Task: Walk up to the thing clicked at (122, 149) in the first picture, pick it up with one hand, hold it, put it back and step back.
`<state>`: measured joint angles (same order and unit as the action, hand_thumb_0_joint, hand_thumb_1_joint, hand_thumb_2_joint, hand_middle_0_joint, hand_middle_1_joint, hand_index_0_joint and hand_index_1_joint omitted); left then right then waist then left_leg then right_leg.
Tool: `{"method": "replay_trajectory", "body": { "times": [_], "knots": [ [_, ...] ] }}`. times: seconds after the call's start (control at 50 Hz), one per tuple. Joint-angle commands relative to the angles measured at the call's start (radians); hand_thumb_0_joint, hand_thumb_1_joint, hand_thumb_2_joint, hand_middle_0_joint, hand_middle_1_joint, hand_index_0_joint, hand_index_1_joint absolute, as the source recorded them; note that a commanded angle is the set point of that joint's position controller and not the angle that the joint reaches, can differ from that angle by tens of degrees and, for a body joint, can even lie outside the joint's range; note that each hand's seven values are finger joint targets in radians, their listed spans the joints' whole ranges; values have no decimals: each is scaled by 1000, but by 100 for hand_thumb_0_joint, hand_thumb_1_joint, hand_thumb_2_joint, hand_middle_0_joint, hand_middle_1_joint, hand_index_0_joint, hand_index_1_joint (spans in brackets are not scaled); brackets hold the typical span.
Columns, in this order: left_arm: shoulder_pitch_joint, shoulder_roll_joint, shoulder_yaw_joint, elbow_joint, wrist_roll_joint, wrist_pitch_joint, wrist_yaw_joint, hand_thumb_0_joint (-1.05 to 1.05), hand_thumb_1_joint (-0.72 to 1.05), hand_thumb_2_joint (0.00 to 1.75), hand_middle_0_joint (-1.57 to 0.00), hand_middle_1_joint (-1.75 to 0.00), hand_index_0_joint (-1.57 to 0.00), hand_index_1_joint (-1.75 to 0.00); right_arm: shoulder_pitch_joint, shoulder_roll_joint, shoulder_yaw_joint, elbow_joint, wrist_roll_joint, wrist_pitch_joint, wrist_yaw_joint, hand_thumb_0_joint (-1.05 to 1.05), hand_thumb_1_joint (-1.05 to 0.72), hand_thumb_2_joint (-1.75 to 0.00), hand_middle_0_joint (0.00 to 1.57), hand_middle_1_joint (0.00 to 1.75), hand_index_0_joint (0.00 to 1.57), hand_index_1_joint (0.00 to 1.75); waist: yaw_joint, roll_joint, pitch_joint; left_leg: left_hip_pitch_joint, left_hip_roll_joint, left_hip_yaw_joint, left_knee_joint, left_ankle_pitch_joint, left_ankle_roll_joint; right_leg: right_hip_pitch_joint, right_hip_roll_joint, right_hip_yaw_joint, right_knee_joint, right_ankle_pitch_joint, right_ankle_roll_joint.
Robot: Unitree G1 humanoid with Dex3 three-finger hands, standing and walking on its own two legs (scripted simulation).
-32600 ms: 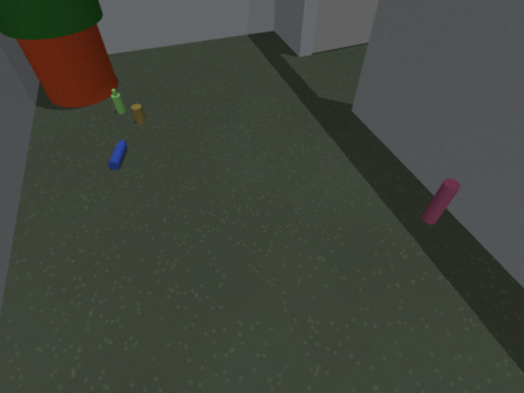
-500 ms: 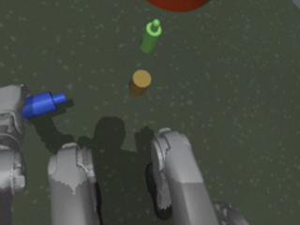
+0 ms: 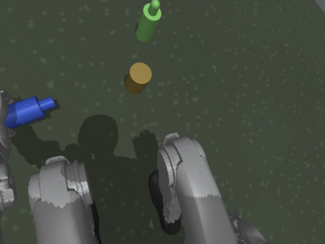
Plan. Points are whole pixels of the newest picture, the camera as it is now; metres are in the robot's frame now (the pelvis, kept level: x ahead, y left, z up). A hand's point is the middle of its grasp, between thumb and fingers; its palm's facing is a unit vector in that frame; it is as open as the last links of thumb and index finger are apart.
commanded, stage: rest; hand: left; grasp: from above
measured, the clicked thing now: (10, 116) +0.43 +0.29 -0.25
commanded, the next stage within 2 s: open in 0.92 s
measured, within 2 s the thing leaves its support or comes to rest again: rests again in 0.48 s
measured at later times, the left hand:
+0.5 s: hand (6, 122) +0.42 +0.31 -0.25, palm faces -0.40 -0.21 -0.89, open 8.7 cm
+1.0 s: hand (7, 121) +0.42 +0.30 -0.26, palm faces -0.40 -0.21 -0.89, open 8.7 cm
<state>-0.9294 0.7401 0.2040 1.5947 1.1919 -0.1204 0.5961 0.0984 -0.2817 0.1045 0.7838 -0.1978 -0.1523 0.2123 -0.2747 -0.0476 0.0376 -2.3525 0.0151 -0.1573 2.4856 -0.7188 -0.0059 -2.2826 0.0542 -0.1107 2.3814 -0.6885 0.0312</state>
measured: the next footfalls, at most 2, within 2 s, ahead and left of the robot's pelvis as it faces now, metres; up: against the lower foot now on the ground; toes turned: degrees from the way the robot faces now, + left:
none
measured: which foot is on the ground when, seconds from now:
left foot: down 0.00-1.00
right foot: down 0.00-1.00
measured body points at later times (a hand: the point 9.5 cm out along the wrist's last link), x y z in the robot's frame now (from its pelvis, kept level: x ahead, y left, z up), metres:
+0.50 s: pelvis +0.00 +0.00 -0.01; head +0.27 +0.10 +0.33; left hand +0.44 +0.31 -0.20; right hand +0.04 -0.26 -0.09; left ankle +0.07 +0.13 -0.28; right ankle +0.10 -0.12 -0.28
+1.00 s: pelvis -0.01 +0.01 -0.01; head +0.27 +0.11 +0.33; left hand +0.44 +0.31 -0.21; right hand +0.04 -0.25 -0.08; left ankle +0.07 +0.13 -0.28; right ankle +0.10 -0.12 -0.28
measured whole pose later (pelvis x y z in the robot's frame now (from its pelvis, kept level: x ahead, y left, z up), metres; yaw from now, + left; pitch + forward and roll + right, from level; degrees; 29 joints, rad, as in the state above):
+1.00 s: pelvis -0.01 +0.01 -0.01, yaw -4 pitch +27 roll -13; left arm -1.00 0.92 0.22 1.80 1.21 -0.17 0.71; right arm 0.08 -0.33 0.23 0.75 -0.25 -0.31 0.32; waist -0.35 -0.12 0.15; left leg -2.34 0.02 -0.24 2.56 -0.73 0.00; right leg -2.24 0.08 -0.18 2.39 -0.67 0.05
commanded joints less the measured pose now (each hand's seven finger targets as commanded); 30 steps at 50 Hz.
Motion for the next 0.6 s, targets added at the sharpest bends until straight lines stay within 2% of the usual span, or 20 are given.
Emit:
{"method": "replay_trajectory", "body": {
  "times": [0.0,0.02,0.04,0.06,0.1,0.16,0.18,0.2,0.22,0.28,0.3,0.34,0.36,0.38,0.4,0.42,0.46,0.48,0.52,0.58],
  "knots": [
    [-312,309,26,-142,0,-15,56,0,75,64,-114,-46,-113,-47,239,-286,-67,16,1,-13,2,0,-88,-89,20,30,20,30,-17,381,-726,534,-2,83,-228,252,26,374,25,-95,-203,287,-60],
    [-287,307,36,-122,-4,-16,57,0,76,64,-115,-46,-114,-47,242,-283,-64,16,4,-14,3,0,-88,-89,20,30,20,30,-6,377,-719,527,-2,82,-230,258,27,381,26,-96,-204,291,-60],
    [-251,280,17,-61,-8,-14,59,0,76,64,-116,-46,-115,-47,220,-280,-56,9,6,-15,5,0,-88,-89,20,30,20,30,-5,359,-697,506,-1,80,-230,239,28,373,29,-97,-207,275,-62],
    [-309,331,46,-133,-3,-29,65,0,76,64,-115,-46,-114,-47,231,-289,-59,7,-2,-23,8,0,-88,-89,20,30,20,30,-23,361,-694,500,1,84,-204,254,30,379,28,-98,-206,296,-56],
    [-266,304,40,-73,0,-30,68,0,76,63,-115,-47,-114,-47,235,-296,-48,8,-4,-28,11,0,-88,-89,20,30,20,30,-22,355,-679,498,0,80,-210,258,29,384,30,-104,-207,293,-56],
    [-271,335,48,-56,11,-41,76,0,75,62,-113,-47,-113,-48,229,-302,-43,8,-13,-39,22,0,-89,-89,20,30,20,30,-23,369,-677,502,2,75,-204,262,25,394,36,-110,-197,301,-58],
    [-249,319,35,-45,11,-40,75,0,75,61,-113,-48,-113,-48,231,-294,-37,15,-11,-38,25,0,-88,-89,20,30,20,30,-12,384,-686,510,2,73,-208,266,24,401,38,-109,-199,302,-58],
    [-242,297,12,6,6,-39,77,0,76,63,-113,-49,-113,-49,218,-294,-31,13,-13,-43,28,0,-89,-89,20,30,20,30,-25,371,-664,499,3,69,-205,241,24,383,39,-113,-196,280,-60],
    [-280,338,32,-69,6,-50,85,0,77,63,-113,-50,-113,-50,225,-305,-33,13,-17,-48,27,0,-88,-89,20,30,20,30,-31,390,-683,511,5,66,-203,254,24,391,39,-118,-196,295,-57],
    [-292,331,7,-21,13,-52,93,0,77,59,-114,-48,-114,-47,216,-312,-23,12,-19,-59,37,0,-89,-89,20,30,20,30,-42,393,-647,507,7,58,-203,217,23,367,41,-124,-190,262,-60],
    [-313,375,35,-70,19,-59,103,0,78,61,-115,-48,-115,-48,227,-322,-24,12,-23,-63,37,0,-88,-89,20,30,20,30,-46,405,-661,511,7,59,-195,236,23,379,41,-127,-191,279,-57],
    [-314,373,30,-51,15,-66,116,0,76,60,-114,-47,-114,-47,215,-323,-12,12,-24,-72,41,0,-89,-89,20,30,20,30,-44,411,-638,511,9,53,-200,218,20,369,41,-131,-190,259,-60],
    [-320,403,54,-62,23,-71,125,0,78,60,-114,-48,-114,-47,214,-333,-16,9,-30,-77,44,0,-88,-89,20,30,20,30,-52,416,-645,518,10,55,-190,238,19,382,40,-133,-185,280,-57],
    [-307,385,49,-31,26,-70,132,0,78,60,-114,-49,-114,-48,218,-337,-12,13,-31,-82,46,0,-88,-89,20,30,20,30,-52,412,-625,514,9,52,-193,237,16,367,39,-140,-177,275,-58],
    [-308,403,60,-44,34,-72,139,0,77,60,-113,-48,-113,-48,211,-338,-9,6,-35,-85,49,0,-88,-89,20,30,20,30,-56,424,-638,523,11,49,-194,254,14,381,42,-143,-174,290,-57],
    [-305,371,33,-10,36,-68,139,0,78,59,-113,-49,-114,-48,209,-329,-7,19,-36,-88,53,0,-89,-89,20,30,20,30,-58,426,-627,521,12,51,-184,244,14,366,43,-140,-172,287,-58],
    [-320,385,32,-6,42,-69,147,0,77,59,-111,-52,-112,-50,203,-339,-5,13,-42,-98,60,0,-89,-90,20,30,20,30,-72,435,-619,519,14,47,-180,243,13,372,44,-143,-173,291,-57],
    [-283,349,11,37,33,-61,146,0,77,58,-110,-52,-112,-50,199,-334,0,19,-39,-100,63,0,-89,-89,20,30,20,30,-65,427,-610,518,13,44,-189,233,13,365,47,-143,-180,279,-57],
    [-302,367,4,36,37,-57,152,0,78,58,-111,-52,-113,-50,194,-343,0,17,-45,-112,70,0,-89,-89,20,30,20,30,-75,433,-591,515,15,38,-190,213,11,350,46,-150,-176,264,-56],
    [-299,401,26,16,27,-50,162,0,77,60,-111,-51,-112,-50,189,-354,3,18,-43,-121,78,0,-89,-90,20,30,20,30,-60,463,-604,536,17,32,-198,247,6,360,47,-154,-167,288,-58]
  ]
}}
